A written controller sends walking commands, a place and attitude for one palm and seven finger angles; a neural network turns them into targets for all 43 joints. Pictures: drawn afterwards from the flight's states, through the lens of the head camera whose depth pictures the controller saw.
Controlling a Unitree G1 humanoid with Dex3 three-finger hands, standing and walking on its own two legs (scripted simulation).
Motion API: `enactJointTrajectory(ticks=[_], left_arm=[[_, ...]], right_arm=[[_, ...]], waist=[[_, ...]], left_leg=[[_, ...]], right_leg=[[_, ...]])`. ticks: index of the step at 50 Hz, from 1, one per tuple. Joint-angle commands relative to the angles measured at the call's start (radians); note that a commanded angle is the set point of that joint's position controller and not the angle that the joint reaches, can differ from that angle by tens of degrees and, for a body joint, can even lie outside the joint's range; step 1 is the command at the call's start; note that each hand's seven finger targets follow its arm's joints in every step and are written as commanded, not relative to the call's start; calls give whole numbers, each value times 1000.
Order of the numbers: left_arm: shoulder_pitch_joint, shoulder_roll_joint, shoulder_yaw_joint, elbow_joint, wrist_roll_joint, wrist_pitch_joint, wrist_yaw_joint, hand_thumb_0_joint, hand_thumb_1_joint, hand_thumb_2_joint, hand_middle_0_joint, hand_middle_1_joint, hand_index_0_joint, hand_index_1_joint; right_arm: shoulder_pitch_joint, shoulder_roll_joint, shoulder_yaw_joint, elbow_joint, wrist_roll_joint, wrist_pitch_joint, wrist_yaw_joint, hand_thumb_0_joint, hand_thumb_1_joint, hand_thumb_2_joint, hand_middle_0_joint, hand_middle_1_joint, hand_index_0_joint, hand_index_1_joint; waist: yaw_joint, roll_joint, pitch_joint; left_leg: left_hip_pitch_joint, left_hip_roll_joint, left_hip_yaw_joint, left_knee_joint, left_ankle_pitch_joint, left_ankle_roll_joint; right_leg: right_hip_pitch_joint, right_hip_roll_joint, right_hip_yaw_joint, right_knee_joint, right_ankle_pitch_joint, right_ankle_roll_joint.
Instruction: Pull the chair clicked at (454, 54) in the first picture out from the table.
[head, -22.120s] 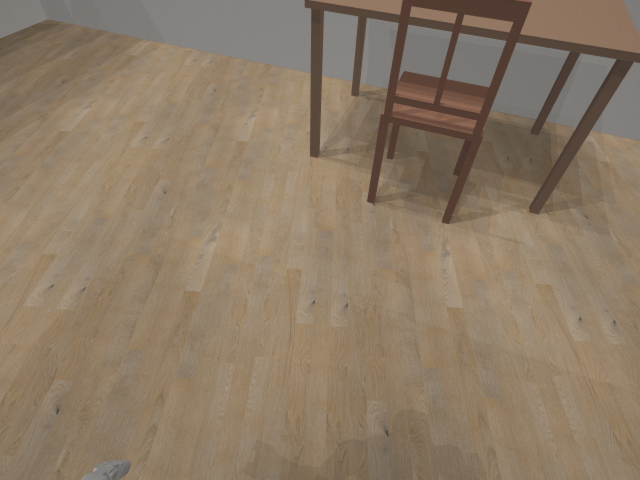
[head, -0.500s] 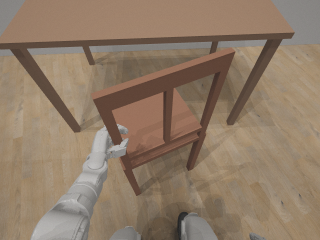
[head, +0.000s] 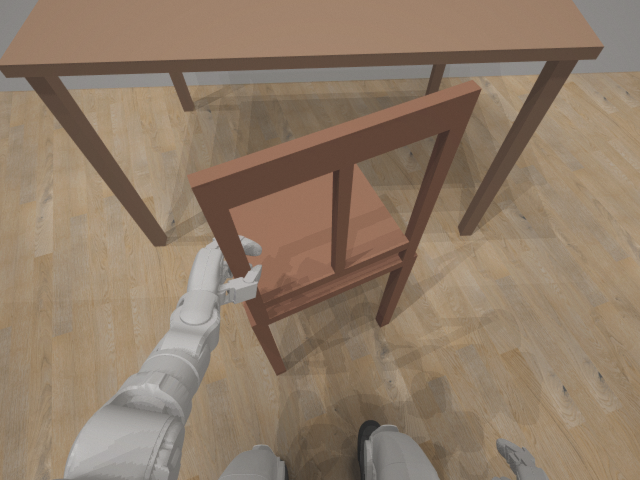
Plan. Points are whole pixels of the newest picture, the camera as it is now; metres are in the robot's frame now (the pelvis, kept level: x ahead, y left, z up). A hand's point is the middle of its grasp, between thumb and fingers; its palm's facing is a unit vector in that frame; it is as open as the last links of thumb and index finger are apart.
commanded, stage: step backward, pulling the chair out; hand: left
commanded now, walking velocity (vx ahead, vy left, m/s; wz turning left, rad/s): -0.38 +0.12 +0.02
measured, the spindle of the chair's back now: (340, 225) +0.47 -0.04 -0.06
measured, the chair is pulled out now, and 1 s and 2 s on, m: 0.18 0.26 0.38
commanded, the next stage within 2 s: none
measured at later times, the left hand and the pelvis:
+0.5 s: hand (245, 310) +0.33 +0.10 -0.05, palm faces -0.12 -0.97 -0.21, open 5.6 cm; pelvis -0.04 +0.01 +0.00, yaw -1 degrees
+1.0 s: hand (245, 342) +0.29 +0.10 -0.05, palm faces -0.09 -0.97 -0.22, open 5.7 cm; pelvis -0.08 +0.00 +0.01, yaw +0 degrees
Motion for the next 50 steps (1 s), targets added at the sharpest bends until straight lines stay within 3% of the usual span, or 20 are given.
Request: enactJointTrajectory(ticks=[1,3,6,9,12,15,17,19,23,28,30,32,34,36,39,41,43,45,47,50], left_arm=[[-280,185,18,-203,24,-41,0,0,900,900,-500,-1450,-500,-1450],[-290,158,0,-221,20,-33,-1,0,900,900,-500,-1450,-500,-1450],[-316,92,-53,-285,10,-34,-7,0,900,900,-500,-1450,-500,-1450],[-358,77,-61,-317,6,-32,-12,0,900,900,-500,-1450,-500,-1450],[-348,88,-45,-268,18,-49,-9,0,900,900,-500,-1450,-500,-1450],[-359,109,-58,-236,32,-70,-15,0,900,900,-500,-1450,-500,-1450],[-346,171,-11,-227,26,-81,-4,0,900,900,-500,-1450,-500,-1450],[-311,179,-10,-201,19,-78,-7,0,900,900,-500,-1450,-500,-1450],[-289,190,10,-187,13,-73,-6,0,900,900,-500,-1450,-500,-1450],[-316,118,-34,-223,9,-81,-7,0,900,900,-500,-1450,-500,-1450],[-335,108,-38,-240,11,-76,-11,0,900,900,-500,-1450,-500,-1450],[-336,105,-33,-244,15,-79,-11,0,900,900,-500,-1450,-500,-1450],[-319,134,-13,-234,19,-83,-11,0,900,900,-500,-1450,-500,-1450],[-333,138,-22,-229,22,-84,-14,0,900,900,-500,-1450,-500,-1450],[-295,187,-1,-215,20,-77,-8,0,900,900,-500,-1450,-500,-1450],[-265,208,9,-180,17,-73,3,0,900,900,-500,-1450,-500,-1450],[-261,207,21,-165,25,-65,5,0,900,900,-500,-1450,-500,-1450],[-269,209,37,-167,25,-56,5,0,900,900,-500,-1450,-500,-1450],[-269,183,31,-169,25,-55,4,0,900,900,-500,-1450,-500,-1450],[-274,163,4,-170,16,-47,4,0,900,900,-500,-1450,-500,-1450]], right_arm=[[93,-137,-30,-69,0,-24,-8,0,-900,-900,200,300,200,300],[94,-141,-21,-70,-3,-17,-12,0,-900,-900,200,300,200,300],[30,-161,-25,-129,-10,-1,-20,0,-900,-900,200,300,200,300],[20,-141,-26,-152,-14,-1,-12,0,-900,-900,200,300,200,300],[88,-144,-44,-104,-15,-16,-9,0,-900,-900,200,300,200,300],[99,-144,-47,-75,-19,-23,-9,0,-900,-900,200,300,200,300],[98,-140,-55,-63,-11,-25,-21,0,-900,-900,200,300,200,300],[84,-138,-49,-64,-10,-26,-24,0,-900,-900,200,300,200,300],[58,-122,-35,-74,-6,-30,-23,0,-900,-900,200,300,200,300],[32,-144,-32,-106,-11,-35,-22,0,-900,-900,200,300,200,300],[23,-138,-28,-113,-19,-33,-18,0,-900,-900,200,300,200,300],[49,-134,-32,-103,-21,-43,-14,0,-900,-900,200,300,200,300],[84,-139,-38,-88,-20,-50,-13,0,-900,-900,200,300,200,300],[71,-138,-44,-90,-17,-51,-13,0,-900,-900,200,300,200,300],[49,-142,-48,-100,-9,-51,-14,0,-900,-900,200,300,200,300],[93,-124,-44,-71,-4,-56,-9,0,-900,-900,200,300,200,300],[69,-113,-33,-65,-12,-56,-5,0,-900,-900,200,300,200,300],[72,-114,-20,-48,-15,-61,-4,0,-900,-900,200,300,200,300],[80,-119,-10,-43,-14,-68,-7,0,-900,-900,200,300,200,300],[111,-155,-13,-25,-13,-71,-21,0,-900,-900,200,300,200,300]], waist=[[37,-159,-519],[15,-155,-521],[43,167,-450],[61,180,-380],[41,68,-457],[22,29,-462],[19,-41,-556],[26,-45,-558],[36,-140,-488],[43,88,-451],[51,177,-415],[51,157,-430],[38,97,-489],[31,81,-482],[54,9,-343],[45,-170,-394],[60,-201,-424],[53,-202,-452],[47,-206,-451],[36,-73,-443]], left_leg=[[107,15,-41,17,-73,4],[161,31,-38,-146,55,11],[79,219,-166,-343,354,85],[-43,289,-180,-380,196,127],[173,237,-113,-173,606,89],[178,170,-52,-136,528,17],[225,131,-13,-84,484,-2],[211,93,-10,-49,308,-9],[176,55,-14,-56,56,4],[125,227,-138,-317,297,82],[83,283,-189,-362,277,117],[145,290,-173,-303,393,127],[213,260,-123,-215,543,108],[134,223,-77,-195,451,73],[-29,135,-47,-150,-76,43],[158,20,19,79,-68,3],[117,-6,-20,271,-98,-1],[81,6,-52,221,-111,1],[113,6,-39,63,-81,0],[182,64,-44,-316,184,18]], right_leg=[[355,-288,224,-231,125,-91],[354,-222,138,-175,148,-46],[321,-34,28,96,-39,27],[333,-2,42,203,-222,8],[337,-31,71,26,133,1],[335,-109,131,-26,358,-26],[367,-146,166,-58,451,-34],[356,-189,191,-99,423,-53],[270,-208,192,-208,51,-43],[280,-9,57,40,-127,23],[266,12,53,132,-216,13],[257,10,60,101,-204,5],[301,0,67,32,3,12],[353,-38,96,21,88,3],[220,-124,230,-93,-303,-59],[78,-248,339,-336,-460,-93],[143,-296,344,-366,-339,-127],[252,-291,273,-289,-114,-127],[307,-244,188,-232,51,-95],[345,-166,126,-92,162,-28]])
